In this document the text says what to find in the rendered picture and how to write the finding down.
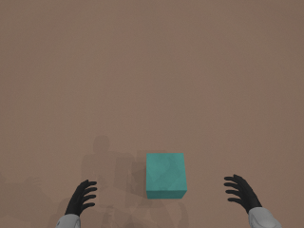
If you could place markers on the carton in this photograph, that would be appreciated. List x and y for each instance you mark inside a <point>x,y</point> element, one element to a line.
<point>165,176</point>

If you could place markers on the left robot forearm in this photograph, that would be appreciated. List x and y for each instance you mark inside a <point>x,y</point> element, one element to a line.
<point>69,221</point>

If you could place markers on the robot left hand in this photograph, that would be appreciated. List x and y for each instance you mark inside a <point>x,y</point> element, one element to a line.
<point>75,205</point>

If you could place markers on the robot right hand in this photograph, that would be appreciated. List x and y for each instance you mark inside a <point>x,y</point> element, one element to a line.
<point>248,199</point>

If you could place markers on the right robot forearm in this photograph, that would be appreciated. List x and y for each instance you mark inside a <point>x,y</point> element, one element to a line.
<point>260,217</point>

